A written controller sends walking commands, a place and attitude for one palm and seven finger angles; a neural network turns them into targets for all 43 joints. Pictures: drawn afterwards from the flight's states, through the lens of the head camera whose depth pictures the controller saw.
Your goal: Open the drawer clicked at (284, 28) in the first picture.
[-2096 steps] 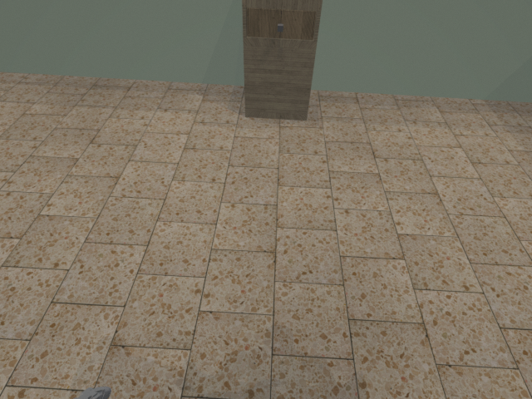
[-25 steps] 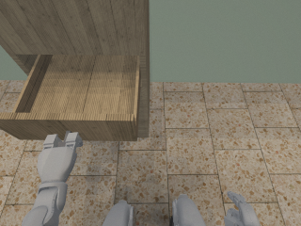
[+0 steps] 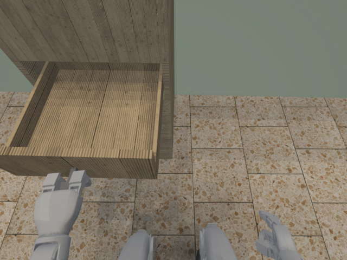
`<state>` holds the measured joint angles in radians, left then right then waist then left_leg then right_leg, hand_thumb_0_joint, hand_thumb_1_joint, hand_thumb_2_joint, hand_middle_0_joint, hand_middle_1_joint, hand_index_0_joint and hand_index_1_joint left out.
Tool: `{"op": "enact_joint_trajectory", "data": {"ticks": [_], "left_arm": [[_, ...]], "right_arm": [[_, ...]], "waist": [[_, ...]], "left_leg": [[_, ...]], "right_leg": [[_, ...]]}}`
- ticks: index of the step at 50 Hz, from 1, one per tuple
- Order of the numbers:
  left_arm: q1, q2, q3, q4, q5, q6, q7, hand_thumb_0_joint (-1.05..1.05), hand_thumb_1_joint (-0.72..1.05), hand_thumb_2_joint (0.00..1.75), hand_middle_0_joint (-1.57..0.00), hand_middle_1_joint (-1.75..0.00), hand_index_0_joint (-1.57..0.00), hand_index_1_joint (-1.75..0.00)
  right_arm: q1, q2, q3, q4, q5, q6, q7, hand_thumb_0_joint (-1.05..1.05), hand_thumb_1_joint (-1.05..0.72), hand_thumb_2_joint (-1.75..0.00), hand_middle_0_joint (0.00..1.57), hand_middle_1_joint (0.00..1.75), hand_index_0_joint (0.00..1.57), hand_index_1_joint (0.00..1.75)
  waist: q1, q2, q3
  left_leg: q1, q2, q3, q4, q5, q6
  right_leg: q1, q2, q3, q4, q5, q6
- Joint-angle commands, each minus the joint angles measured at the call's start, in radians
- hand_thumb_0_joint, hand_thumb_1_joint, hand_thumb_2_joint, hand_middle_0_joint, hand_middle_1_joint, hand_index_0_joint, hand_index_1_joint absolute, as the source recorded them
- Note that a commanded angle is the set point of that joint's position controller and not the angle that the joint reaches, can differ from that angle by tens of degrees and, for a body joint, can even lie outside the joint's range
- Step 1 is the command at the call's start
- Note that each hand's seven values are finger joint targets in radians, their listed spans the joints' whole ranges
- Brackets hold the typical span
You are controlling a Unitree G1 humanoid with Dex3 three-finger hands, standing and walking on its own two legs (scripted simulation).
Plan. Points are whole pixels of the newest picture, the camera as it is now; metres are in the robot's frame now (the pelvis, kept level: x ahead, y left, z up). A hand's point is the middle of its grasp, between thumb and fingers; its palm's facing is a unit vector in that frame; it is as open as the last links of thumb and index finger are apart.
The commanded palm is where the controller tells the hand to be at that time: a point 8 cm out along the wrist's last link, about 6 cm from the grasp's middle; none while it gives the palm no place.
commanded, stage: pull the drawer open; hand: left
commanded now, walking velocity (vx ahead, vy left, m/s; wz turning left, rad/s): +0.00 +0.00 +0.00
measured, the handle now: (70, 183) +0.29 +0.26 -0.03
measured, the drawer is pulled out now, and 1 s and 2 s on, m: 0.28 0.30 0.30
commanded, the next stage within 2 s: open the thumb to release the handle in 0.46 s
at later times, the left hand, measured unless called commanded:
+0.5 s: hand (69, 219) +0.21 +0.25 -0.06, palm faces -0.03 -0.02 -1.00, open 6.0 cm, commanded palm +0.18 +0.26 -0.01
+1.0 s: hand (69, 219) +0.21 +0.25 -0.06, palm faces -0.03 -0.02 -1.00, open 11.0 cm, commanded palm +0.19 +0.26 -0.01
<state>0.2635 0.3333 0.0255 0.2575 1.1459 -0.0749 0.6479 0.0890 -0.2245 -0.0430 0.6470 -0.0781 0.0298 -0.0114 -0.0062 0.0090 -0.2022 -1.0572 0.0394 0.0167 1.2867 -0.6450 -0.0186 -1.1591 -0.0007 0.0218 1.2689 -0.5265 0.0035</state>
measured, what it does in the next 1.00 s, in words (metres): stands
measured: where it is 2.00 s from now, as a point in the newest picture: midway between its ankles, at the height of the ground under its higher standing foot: outside the picture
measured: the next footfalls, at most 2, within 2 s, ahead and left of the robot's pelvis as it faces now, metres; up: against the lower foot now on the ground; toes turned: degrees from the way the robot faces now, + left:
none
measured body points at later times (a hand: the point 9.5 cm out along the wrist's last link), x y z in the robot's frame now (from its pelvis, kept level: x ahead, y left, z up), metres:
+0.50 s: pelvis -0.01 -0.01 -0.01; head +0.10 -0.02 +0.43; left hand +0.21 +0.25 +0.00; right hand +0.19 -0.24 -0.13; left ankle -0.02 +0.13 -0.62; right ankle +0.03 -0.12 -0.62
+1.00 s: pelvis -0.03 -0.01 -0.01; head +0.06 -0.03 +0.43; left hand +0.21 +0.25 +0.00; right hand +0.15 -0.25 -0.13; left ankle -0.02 +0.13 -0.62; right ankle +0.03 -0.12 -0.62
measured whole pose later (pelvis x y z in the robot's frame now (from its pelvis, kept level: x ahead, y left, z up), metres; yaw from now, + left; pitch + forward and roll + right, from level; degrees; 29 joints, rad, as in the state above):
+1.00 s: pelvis -0.03 -0.01 -0.01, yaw +2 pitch +22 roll +1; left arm 0.14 0.36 0.01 0.38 1.13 -0.10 0.62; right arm 0.09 -0.23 -0.04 0.70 -0.07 0.00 -0.07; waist 0.02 0.02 -0.19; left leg -1.09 0.02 -0.02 1.31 -0.59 -0.04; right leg -1.18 -0.02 -0.01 1.29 -0.49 -0.02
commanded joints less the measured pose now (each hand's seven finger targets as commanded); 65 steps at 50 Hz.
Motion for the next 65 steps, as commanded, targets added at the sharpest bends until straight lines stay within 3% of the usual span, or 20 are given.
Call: {"op": "enact_joint_trajectory", "data": {"ticks": [1,5,8,14,17,19,27,28,31,34,41,48,53,57,58,59,60,61,63,65], "left_arm": [[0.189,0.18,0.151,-0.131,-0.023,0.012,0.049,0.0,0.9,0.9,-0.4,-1.35,-0.4,-1.35],[0.228,0.17,0.141,-0.149,-0.02,0.006,0.055,0.0,0.9,0.9,-0.4,-1.35,-0.4,-1.35],[0.271,0.181,0.165,-0.146,-0.027,-0.001,0.053,0.0,0.9,0.9,-0.4,-1.35,-0.4,-1.35],[0.18,0.186,0.163,-0.159,-0.018,-0.01,0.061,0.0,0.9,0.9,-0.4,-1.35,-0.4,-1.35],[0.172,0.182,0.158,-0.136,-0.011,-0.016,0.062,0.0,0.9,0.9,-0.4,-1.35,-0.4,-1.35],[0.161,0.184,0.156,-0.158,-0.018,-0.01,0.061,0.0,0.9,0.9,-0.4,-1.35,-0.4,-1.35],[0.115,0.183,0.143,-0.133,-0.025,0.008,0.056,0.0,0.9,0.9,-0.4,-1.35,-0.4,-1.35],[-0.096,0.197,0.12,-0.119,-0.013,0.005,0.058,0.0,0.9,0.9,-0.4,-1.35,-0.4,-1.35],[-0.069,0.211,0.142,-0.06,-0.012,-0.004,0.054,0.0,0.69,0.81,-0.38,-1.33,-0.38,-1.33],[-0.101,0.227,0.141,-0.067,-0.018,0.004,0.051,0.0,0.48,0.72,-0.37,-1.3,-0.37,-1.3],[-0.156,0.226,0.114,-0.027,-0.025,0.02,0.027,0.0,-0.01,0.51,-0.33,-1.25,-0.33,-1.25],[-0.19,0.231,0.113,-0.007,-0.03,-0.013,0.008,0.0,-0.5,0.3,-0.3,-1.2,-0.3,-1.2],[-0.198,0.217,0.105,-0.011,-0.024,-0.039,0.013,0.0,-0.5,0.3,-0.3,-1.2,-0.3,-1.2],[-0.198,0.238,0.131,-0.004,-0.025,-0.044,0.021,0.0,-0.5,0.3,-0.3,-1.2,-0.3,-1.2],[-0.152,0.203,0.093,-0.191,-0.045,-0.049,0.024,0.0,-0.5,0.3,-0.3,-1.2,-0.3,-1.2],[-0.119,0.233,0.117,-0.179,-0.046,-0.034,0.036,0.0,-0.5,0.3,-0.3,-1.2,-0.3,-1.2],[-0.111,0.225,0.115,-0.152,-0.043,-0.022,0.04,0.0,-0.5,0.3,-0.3,-1.2,-0.3,-1.2],[-0.107,0.21,0.106,-0.12,-0.043,-0.009,0.038,0.0,-0.5,0.3,-0.3,-1.2,-0.3,-1.2],[-0.177,0.192,0.08,-0.065,-0.039,0.006,0.034,0.0,-0.5,0.3,-0.3,-1.2,-0.3,-1.2],[-0.239,0.21,0.08,-0.018,-0.03,0.016,0.026,0.0,-0.5,0.3,-0.3,-1.2,-0.3,-1.2]], "right_arm": [[-0.031,-0.13,-0.048,-0.133,0.005,-0.035,-0.014,0.0,-0.9,-0.9,0.2,0.3,0.2,0.3],[-0.049,-0.127,-0.043,-0.141,0.002,-0.035,-0.013,0.0,-0.9,-0.9,0.2,0.3,0.2,0.3],[-0.049,-0.123,-0.044,-0.147,0.002,-0.033,-0.013,0.0,-0.9,-0.9,0.2,0.3,0.2,0.3],[-0.055,-0.129,-0.045,-0.138,-0.003,-0.034,-0.02,0.0,-0.9,-0.9,0.2,0.3,0.2,0.3],[-0.061,-0.127,-0.045,-0.133,-0.004,-0.038,-0.025,0.0,-0.9,-0.9,0.2,0.3,0.2,0.3],[-0.055,-0.131,-0.046,-0.137,-0.003,-0.036,-0.024,0.0,-0.9,-0.9,0.2,0.3,0.2,0.3],[-0.059,-0.128,-0.045,-0.125,0.003,-0.041,-0.038,0.0,-0.9,-0.9,0.2,0.3,0.2,0.3],[-0.052,-0.132,-0.044,-0.098,0.004,-0.046,-0.047,0.0,-0.9,-0.9,0.2,0.3,0.2,0.3],[-0.039,-0.135,-0.045,-0.087,0.0,-0.058,-0.054,0.0,-0.9,-0.9,0.2,0.3,0.2,0.3],[-0.036,-0.141,-0.046,-0.084,0.002,-0.055,-0.057,0.0,-0.9,-0.9,0.2,0.3,0.2,0.3],[-0.034,-0.137,-0.041,-0.076,0.012,-0.053,-0.068,0.0,-0.9,-0.9,0.2,0.3,0.2,0.3],[-0.039,-0.132,-0.037,-0.077,0.014,-0.068,-0.075,0.0,-0.9,-0.9,0.2,0.3,0.2,0.3],[-0.04,-0.13,-0.041,-0.08,0.015,-0.075,-0.069,0.0,-0.9,-0.9,0.2,0.3,0.2,0.3],[-0.037,-0.133,-0.041,-0.079,0.014,-0.074,-0.068,0.0,-0.9,-0.9,0.2,0.3,0.2,0.3],[-0.043,-0.128,-0.051,-0.125,0.018,-0.083,-0.064,0.0,-0.9,-0.9,0.2,0.3,0.2,0.3],[-0.042,-0.131,-0.047,-0.116,0.018,-0.082,-0.065,0.0,-0.9,-0.9,0.2,0.3,0.2,0.3],[-0.04,-0.129,-0.048,-0.106,0.02,-0.079,-0.066,0.0,-0.9,-0.9,0.2,0.3,0.2,0.3],[-0.038,-0.132,-0.046,-0.103,0.02,-0.078,-0.067,0.0,-0.9,-0.9,0.2,0.3,0.2,0.3],[-0.041,-0.132,-0.041,-0.083,0.02,-0.08,-0.071,0.0,-0.9,-0.9,0.2,0.3,0.2,0.3],[-0.039,-0.137,-0.036,-0.07,0.022,-0.08,-0.076,0.0,-0.9,-0.9,0.2,0.3,0.2,0.3]], "waist": [[0.078,-0.005,-0.311],[0.083,0.023,-0.307],[0.092,-0.009,-0.304],[0.068,-0.004,-0.287],[0.069,-0.021,-0.281],[0.069,0.015,-0.305],[0.061,-0.043,-0.311],[0.006,-0.044,-0.286],[0.039,-0.017,-0.285],[0.037,-0.02,-0.322],[0.033,-0.04,-0.283],[0.035,-0.034,-0.255],[0.037,-0.005,-0.252],[0.042,-0.034,-0.267],[0.062,0.046,-0.359],[0.053,0.044,-0.353],[0.053,0.025,-0.343],[0.032,-0.014,-0.304],[0.009,-0.042,-0.241],[0.005,-0.065,-0.204]], "left_leg": [[0.168,-0.067,0.001,-0.151,0.444,0.027],[0.168,-0.07,0.003,-0.146,0.439,0.027],[0.148,-0.072,0.002,-0.142,0.425,0.027],[0.138,-0.07,-0.005,-0.129,0.393,0.032],[0.124,-0.073,0.0,-0.122,0.372,0.031],[0.14,-0.073,0.0,-0.124,0.381,0.032],[0.118,-0.073,0.005,-0.127,0.337,0.034],[0.105,-0.066,-0.006,-0.11,0.311,0.037],[0.101,-0.069,-0.001,-0.114,0.289,0.037],[0.115,-0.072,0.001,-0.118,0.307,0.038],[0.1,-0.072,0.004,-0.141,0.239,0.04],[0.068,-0.075,0.013,-0.144,0.18,0.042],[0.068,-0.076,0.013,-0.142,0.179,0.041],[0.048,-0.077,0.012,-0.136,0.172,0.041],[0.135,-0.079,0.015,-0.17,0.208,0.04],[0.159,-0.081,0.011,-0.179,0.226,0.038],[0.161,-0.08,0.013,-0.18,0.234,0.037],[0.147,-0.074,0.007,-0.177,0.22,0.038],[0.111,-0.07,0.004,-0.181,0.174,0.039],[0.088,-0.068,0.004,-0.187,0.146,0.042]], "right_leg": [[0.314,0.032,-0.03,-0.137,0.405,-0.054],[0.294,0.032,-0.03,-0.129,0.384,-0.055],[0.316,0.034,-0.02,-0.131,0.393,-0.055],[0.269,0.03,-0.031,-0.128,0.345,-0.054],[0.26,0.029,-0.019,-0.13,0.33,-0.049],[0.268,0.027,-0.029,-0.128,0.333,-0.053],[0.289,0.023,-0.013,-0.15,0.303,-0.041],[0.235,0.02,-0.021,-0.151,0.272,-0.036],[0.228,0.02,-0.027,-0.147,0.223,-0.04],[0.261,0.018,-0.023,-0.154,0.248,-0.04],[0.264,0.015,-0.021,-0.192,0.165,-0.035],[0.256,0.011,-0.007,-0.215,0.08,-0.033],[0.238,0.01,-0.004,-0.213,0.07,-0.036],[0.239,0.01,-0.004,-0.203,0.055,-0.035],[0.314,0.01,0.002,-0.226,0.093,-0.04],[0.317,0.015,-0.015,-0.216,0.117,-0.044],[0.311,0.016,-0.012,-0.221,0.129,-0.039],[0.289,0.018,-0.018,-0.227,0.118,-0.036],[0.26,0.012,-0.017,-0.248,0.066,-0.029],[0.239,0.01,-0.019,-0.254,0.025,-0.029]]}}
